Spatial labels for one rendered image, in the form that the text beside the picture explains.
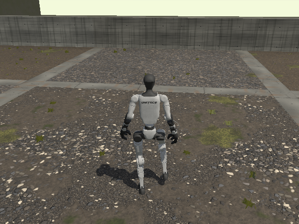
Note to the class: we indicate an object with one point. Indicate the left robot upper arm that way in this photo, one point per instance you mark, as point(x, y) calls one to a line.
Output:
point(131, 108)

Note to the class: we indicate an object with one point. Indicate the right robot upper arm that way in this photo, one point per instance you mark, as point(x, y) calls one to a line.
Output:
point(166, 106)

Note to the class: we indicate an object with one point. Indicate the robot left forearm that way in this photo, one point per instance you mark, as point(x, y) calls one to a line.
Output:
point(125, 123)

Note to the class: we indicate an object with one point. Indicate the right robot hand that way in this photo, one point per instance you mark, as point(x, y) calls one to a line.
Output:
point(174, 136)

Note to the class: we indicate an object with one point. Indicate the right robot thigh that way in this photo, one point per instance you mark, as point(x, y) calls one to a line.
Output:
point(160, 136)

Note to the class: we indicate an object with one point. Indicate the left robot hand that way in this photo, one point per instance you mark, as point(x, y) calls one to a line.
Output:
point(124, 133)

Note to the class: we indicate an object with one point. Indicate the robot left foot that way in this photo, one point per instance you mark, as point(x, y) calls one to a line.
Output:
point(142, 190)

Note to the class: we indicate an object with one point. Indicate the robot right forearm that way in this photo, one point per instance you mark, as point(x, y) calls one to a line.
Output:
point(172, 125)

